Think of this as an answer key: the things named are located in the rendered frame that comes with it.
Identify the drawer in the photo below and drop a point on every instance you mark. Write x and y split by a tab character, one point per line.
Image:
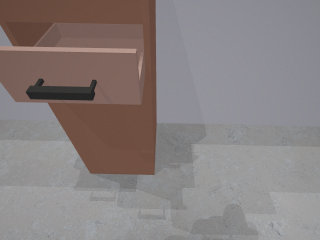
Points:
74	54

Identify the cabinet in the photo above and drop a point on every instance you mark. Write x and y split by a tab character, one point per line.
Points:
109	138

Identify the handle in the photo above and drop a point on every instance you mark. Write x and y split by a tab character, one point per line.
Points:
39	92

